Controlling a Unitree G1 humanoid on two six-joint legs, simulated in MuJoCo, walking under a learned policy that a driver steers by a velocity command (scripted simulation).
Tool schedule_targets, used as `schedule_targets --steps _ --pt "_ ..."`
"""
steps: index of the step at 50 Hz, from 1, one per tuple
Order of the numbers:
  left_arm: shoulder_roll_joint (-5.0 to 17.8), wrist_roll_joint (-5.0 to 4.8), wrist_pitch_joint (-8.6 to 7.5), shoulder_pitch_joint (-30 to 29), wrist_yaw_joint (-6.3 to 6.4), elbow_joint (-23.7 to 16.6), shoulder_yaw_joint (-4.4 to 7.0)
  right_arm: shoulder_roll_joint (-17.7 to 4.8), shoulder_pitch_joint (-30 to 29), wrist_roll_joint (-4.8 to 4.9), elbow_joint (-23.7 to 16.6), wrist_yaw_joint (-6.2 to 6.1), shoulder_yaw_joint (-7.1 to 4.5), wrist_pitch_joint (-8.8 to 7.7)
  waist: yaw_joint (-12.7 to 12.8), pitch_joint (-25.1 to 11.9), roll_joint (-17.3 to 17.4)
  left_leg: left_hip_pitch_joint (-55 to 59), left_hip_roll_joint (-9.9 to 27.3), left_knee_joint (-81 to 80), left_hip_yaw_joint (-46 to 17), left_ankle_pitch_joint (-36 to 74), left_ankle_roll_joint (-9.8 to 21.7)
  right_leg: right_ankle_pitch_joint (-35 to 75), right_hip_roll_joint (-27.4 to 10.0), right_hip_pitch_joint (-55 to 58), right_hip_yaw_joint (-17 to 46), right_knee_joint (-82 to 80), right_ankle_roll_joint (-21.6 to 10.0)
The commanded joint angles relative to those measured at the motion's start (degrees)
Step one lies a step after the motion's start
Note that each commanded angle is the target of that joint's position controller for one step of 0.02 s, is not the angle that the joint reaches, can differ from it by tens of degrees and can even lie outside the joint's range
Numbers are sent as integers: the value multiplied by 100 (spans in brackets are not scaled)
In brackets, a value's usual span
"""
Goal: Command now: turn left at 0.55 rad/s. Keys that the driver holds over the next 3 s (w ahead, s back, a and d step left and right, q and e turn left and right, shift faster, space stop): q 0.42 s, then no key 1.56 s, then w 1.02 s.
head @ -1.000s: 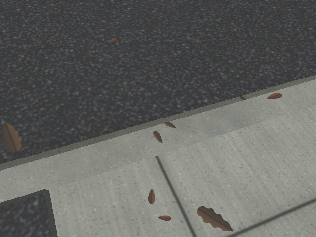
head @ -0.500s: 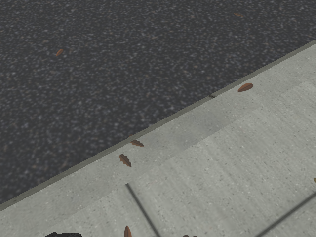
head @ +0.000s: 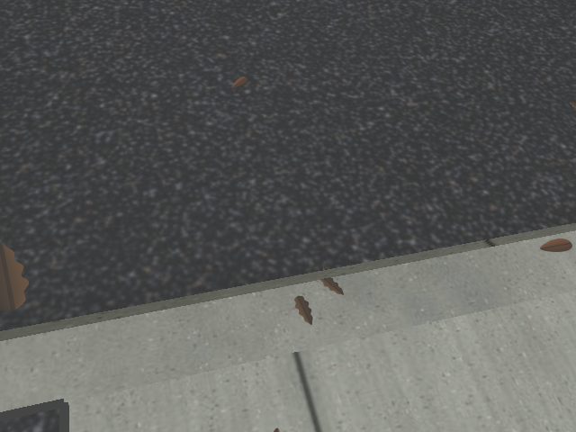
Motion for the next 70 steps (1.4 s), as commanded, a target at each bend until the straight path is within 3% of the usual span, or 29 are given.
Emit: schedule_targets --steps 1,6,12,14,16,17,18,19,20,21,22,23,25,30,32,35,36,37,38,39,40,42,43,44,45,52,70 --pt "388 -38 -94 -48 30 -349 107 -906 -145 26 -466 -106 -219 -68 124 -1026 852 1418 1322 -696 -1490 3125 978 428 -11 -521 353 -27 62" --pt "299 -53 -115 -262 -9 -385 54 -1078 -102 41 -547 -180 -284 23 -15 -881 975 1318 1208 -699 -1822 2172 969 607 79 -181 464 -1336 210" --pt "395 -94 -224 -184 -114 -371 69 -1101 -315 38 -678 -110 -299 102 -43 -788 1122 917 1075 -565 -2455 1942 984 396 238 596 526 -2299 138" --pt "428 -107 -285 -47 -165 -356 79 -1086 -416 66 -727 -102 -293 131 11 -843 1168 981 1004 -415 -2678 2185 925 454 275 882 517 -2812 66" --pt "454 -107 -341 335 -215 -243 109 -1040 -622 142 -802 -131 -272 182 272 -867 1115 781 730 -157 -2661 1940 650 1372 258 1638 381 -4052 -72" --pt "649 -63 -340 505 -207 -190 172 -894 -552 135 -837 -150 -232 194 264 -938 877 340 471 144 -2483 1137 383 1956 -192 2296 629 -4367 -238" --pt "1018 32 -291 485 -159 -258 231 -543 -206 46 -817 -128 -141 189 6 -1056 -419 -449 -213 1375 -1622 -866 44 2918 -1417 2945 1729 -4461 -715" --pt "1199 219 -267 446 -173 -264 249 -803 -163 87 -981 -116 -234 129 -74 -776 -1465 -1518 -778 2433 -890 -2581 -262 3819 -2303 2722 2958 -4566 -1764" --pt "918 181 -287 221 -160 -405 177 -1242 -47 21 -863 -104 -362 92 -66 -705 -944 -1645 -317 3504 -916 -2361 -466 3623 -2451 2555 2796 -4585 -2035" --pt "619 127 -281 -45 -128 -478 96 -1361 -9 68 -728 -87 -437 118 -130 -594 -627 -1617 -227 3880 -851 -1942 -553 3305 -2028 2411 2139 -4513 -1770" --pt "520 59 -262 -165 -106 -511 60 -1182 55 59 -603 -109 -419 179 -148 -507 -466 -1615 -205 4046 -793 -1642 -658 2935 -1631 2376 1681 -4458 -1517" --pt "476 -22 -251 -156 -86 -492 28 -1019 28 37 -604 -116 -372 221 -69 -412 -488 -1728 -219 4196 -779 -1406 -754 3011 -1505 2408 1472 -4440 -1485" --pt "533 -6 -203 72 -50 -409 11 -717 -130 79 -698 -89 -265 217 54 -390 -567 -1617 -249 3885 -537 -1212 -847 3308 -1289 2442 1061 -4470 -1533" --pt "769 -25 -126 247 -74 -327 54 -406 -459 16 -875 -54 -58 164 283 -676 -838 -717 67 1946 -111 -1294 -862 3655 -1389 2710 786 -4337 -1620" --pt "858 -65 -101 327 -121 -263 62 -491 -399 38 -833 -35 -61 165 320 -674 -922 -245 43 1253 103 -1124 -815 3709 -1433 2594 816 -4274 -1625" --pt "739 -182 -93 375 -155 -131 -25 -507 61 13 -578 1 -82 160 50 -585 -721 875 -85 -784 289 360 -483 3268 -1256 2201 702 -3923 -1279" --pt "578 -129 -149 631 -184 -29 -95 -691 68 -21 -615 -23 -102 163 95 -691 -407 1561 237 -963 -172 1094 -307 2693 -1109 1772 590 -3762 -874" --pt "240 142 -228 759 -249 -105 -224 -1114 204 -80 -686 -93 -161 187 280 -1075 844 2285 1345 -701 -1373 2924 45 1214 -632 1170 91 -2867 -381" --pt "107 88 -248 622 -221 -169 -258 -884 -170 -183 -660 -39 -64 147 346 -938 1528 1333 1788 -718 -1656 2538 782 -77 -357 1224 -22 -3081 -129" --pt "411 67 -213 409 -177 -130 -207 -567 -491 -182 -760 24 8 62 248 -685 1132 1000 1467 -858 -1497 1601 828 123 -388 1472 6 -3035 2" --pt "401 60 -204 314 -170 -104 -205 -431 -553 -195 -668 42 54 -4 272 -612 1108 928 1161 -854 -1263 1004 576 701 -357 1577 4 -3304 6" --pt "469 103 -141 381 -124 -4 -205 -563 -539 -148 -577 55 30 -90 239 -417 1148 695 858 -846 -1062 465 254 1553 -398 1874 92 -3675 37" --pt "505 84 -137 475 -134 32 -212 -515 -506 -154 -527 47 59 -102 284 -357 1087 578 766 -853 -980 355 157 1749 -441 1993 107 -3742 11" --pt "598 46 -153 554 -150 144 -188 -428 -385 -161 -505 44 86 -93 213 -262 796 508 644 -855 -864 229 69 1658 -419 2007 57 -3713 -33" --pt "531 30 -172 536 -163 190 -201 -416 -338 -170 -459 42 100 -94 218 -230 648 579 583 -762 -823 266 21 1678 -406 2002 42 -3765 -58" --pt "484 22 -216 594 -123 583 -214 -401 -329 -109 -280 20 85 -78 191 -332 295 795 470 -570 -663 1023 62 1907 -422 2118 56 -3905 21" --pt "443 -10 -149 701 -1 1288 -229 -391 -85 -64 622 -32 89 -96 213 -231 263 724 256 -556 -367 1058 -52 1911 -370 2233 -3 -3955 -45"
